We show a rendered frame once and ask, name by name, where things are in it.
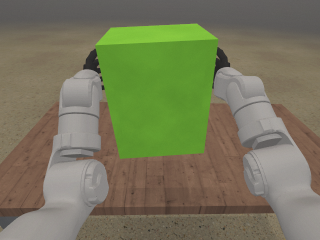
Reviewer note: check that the left robot forearm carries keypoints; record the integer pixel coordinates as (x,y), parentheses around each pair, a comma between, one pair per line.
(78,123)

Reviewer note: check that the left robot upper arm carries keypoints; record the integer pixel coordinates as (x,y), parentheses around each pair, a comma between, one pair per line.
(71,190)

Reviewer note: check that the table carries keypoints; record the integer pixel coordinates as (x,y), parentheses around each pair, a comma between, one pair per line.
(202,183)

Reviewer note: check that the robot right hand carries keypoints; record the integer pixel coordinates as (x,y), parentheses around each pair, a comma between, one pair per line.
(222,62)

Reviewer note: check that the right robot upper arm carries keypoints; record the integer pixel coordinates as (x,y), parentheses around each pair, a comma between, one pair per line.
(279,174)

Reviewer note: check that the right robot forearm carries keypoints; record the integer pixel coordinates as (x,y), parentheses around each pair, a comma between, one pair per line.
(258,125)

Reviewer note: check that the carton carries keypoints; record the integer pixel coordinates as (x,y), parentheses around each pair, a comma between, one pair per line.
(158,83)

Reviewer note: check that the robot left hand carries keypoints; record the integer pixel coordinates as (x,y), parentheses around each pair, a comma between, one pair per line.
(91,63)

